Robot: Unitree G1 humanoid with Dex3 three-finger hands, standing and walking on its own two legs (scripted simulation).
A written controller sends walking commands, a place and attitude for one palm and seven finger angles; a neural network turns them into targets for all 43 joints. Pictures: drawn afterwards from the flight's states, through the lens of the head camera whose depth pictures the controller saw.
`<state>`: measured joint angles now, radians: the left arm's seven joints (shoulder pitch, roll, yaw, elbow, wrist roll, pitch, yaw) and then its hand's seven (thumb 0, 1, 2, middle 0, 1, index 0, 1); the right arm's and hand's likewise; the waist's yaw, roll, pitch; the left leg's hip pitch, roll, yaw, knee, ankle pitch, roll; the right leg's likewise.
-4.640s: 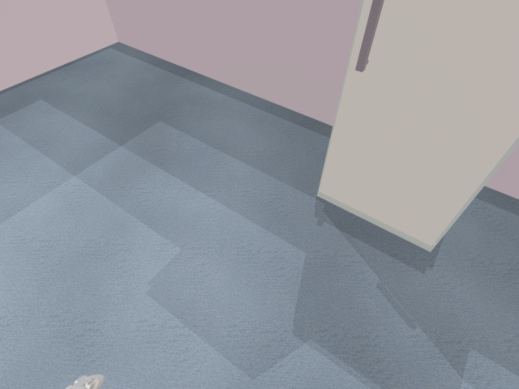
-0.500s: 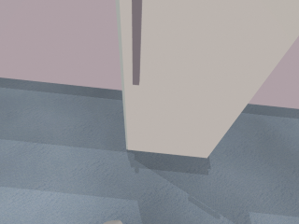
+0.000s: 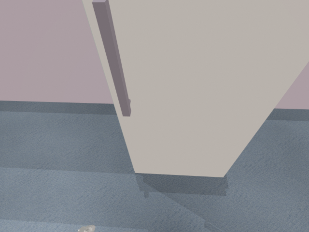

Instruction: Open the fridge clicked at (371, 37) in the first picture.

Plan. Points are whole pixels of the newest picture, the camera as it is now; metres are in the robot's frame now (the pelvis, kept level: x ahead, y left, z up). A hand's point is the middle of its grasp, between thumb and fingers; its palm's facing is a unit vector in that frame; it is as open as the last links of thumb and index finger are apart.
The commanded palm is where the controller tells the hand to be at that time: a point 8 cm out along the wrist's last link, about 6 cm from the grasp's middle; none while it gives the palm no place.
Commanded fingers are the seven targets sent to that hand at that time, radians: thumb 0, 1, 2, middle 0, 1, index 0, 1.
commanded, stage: come to a stop and stand still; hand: left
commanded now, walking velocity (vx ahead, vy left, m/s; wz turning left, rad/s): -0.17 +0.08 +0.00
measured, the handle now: (118, 67) +0.48 +0.11 +0.16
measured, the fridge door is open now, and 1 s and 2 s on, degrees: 0 0 0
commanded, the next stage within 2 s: look again from close up in 1.58 s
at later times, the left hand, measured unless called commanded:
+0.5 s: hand out of the picture -0.03 +0.25 -0.17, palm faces +0.01 -0.98 -0.18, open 7.4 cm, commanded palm none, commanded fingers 0.00 0.90 0.90 -0.20 -0.30 -0.20 -0.30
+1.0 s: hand out of the picture -0.04 +0.16 -0.16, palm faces -0.01 -0.98 -0.20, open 7.3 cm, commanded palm none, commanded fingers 0.00 0.90 0.90 -0.20 -0.30 -0.20 -0.30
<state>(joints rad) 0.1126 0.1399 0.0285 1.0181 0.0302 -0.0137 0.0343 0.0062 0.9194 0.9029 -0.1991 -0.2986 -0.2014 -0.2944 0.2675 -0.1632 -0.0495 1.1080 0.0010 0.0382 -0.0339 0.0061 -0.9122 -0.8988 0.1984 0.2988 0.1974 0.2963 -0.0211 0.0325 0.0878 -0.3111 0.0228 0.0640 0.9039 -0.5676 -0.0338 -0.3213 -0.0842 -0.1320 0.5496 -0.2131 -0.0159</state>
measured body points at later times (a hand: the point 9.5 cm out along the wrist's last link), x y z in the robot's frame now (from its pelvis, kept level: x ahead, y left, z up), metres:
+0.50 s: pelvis -0.02 +0.06 +0.02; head +0.00 +0.09 +0.46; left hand -0.02 +0.30 -0.16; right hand +0.02 -0.18 -0.12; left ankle +0.00 +0.13 -0.73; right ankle -0.08 -0.10 -0.68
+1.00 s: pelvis -0.04 -0.01 +0.01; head -0.03 -0.02 +0.46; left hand -0.03 +0.21 -0.15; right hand -0.09 -0.20 -0.16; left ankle +0.00 +0.13 -0.73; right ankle -0.07 -0.10 -0.73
